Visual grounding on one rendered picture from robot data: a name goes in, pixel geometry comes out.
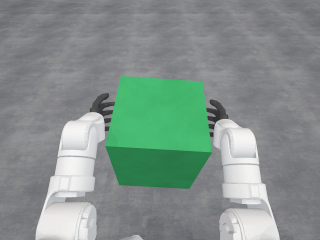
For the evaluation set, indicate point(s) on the robot left upper arm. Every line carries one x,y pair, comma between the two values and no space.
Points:
68,221

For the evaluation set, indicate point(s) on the robot left hand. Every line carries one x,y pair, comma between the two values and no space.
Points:
98,107

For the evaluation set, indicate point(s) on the right robot forearm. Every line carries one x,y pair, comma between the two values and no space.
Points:
239,156

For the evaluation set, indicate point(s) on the carton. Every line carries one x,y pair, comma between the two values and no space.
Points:
159,132

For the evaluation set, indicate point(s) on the robot right upper arm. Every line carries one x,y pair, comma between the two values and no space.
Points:
247,224

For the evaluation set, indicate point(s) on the left robot forearm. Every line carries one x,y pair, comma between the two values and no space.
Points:
76,159

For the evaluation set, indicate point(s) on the robot right hand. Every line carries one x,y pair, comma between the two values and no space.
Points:
220,114

